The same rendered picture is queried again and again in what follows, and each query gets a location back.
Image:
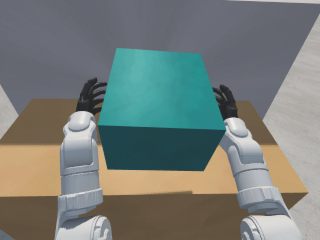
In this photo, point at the carton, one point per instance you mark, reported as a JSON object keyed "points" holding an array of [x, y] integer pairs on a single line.
{"points": [[159, 112]]}

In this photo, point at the robot left forearm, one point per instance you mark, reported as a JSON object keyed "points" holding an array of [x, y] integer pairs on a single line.
{"points": [[79, 166]]}

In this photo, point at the robot left hand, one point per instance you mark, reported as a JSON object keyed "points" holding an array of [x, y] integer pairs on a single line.
{"points": [[85, 101]]}

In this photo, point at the pedestal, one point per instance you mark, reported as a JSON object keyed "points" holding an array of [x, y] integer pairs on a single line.
{"points": [[139, 204]]}

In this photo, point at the robot right forearm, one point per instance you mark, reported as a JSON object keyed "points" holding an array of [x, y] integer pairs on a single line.
{"points": [[256, 191]]}

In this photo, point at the robot right hand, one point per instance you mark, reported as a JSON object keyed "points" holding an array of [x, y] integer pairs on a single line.
{"points": [[227, 102]]}

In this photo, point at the robot right upper arm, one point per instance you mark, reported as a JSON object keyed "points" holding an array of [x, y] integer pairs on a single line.
{"points": [[269, 227]]}

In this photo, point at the robot left upper arm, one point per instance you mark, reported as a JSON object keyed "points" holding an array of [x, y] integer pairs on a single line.
{"points": [[95, 227]]}

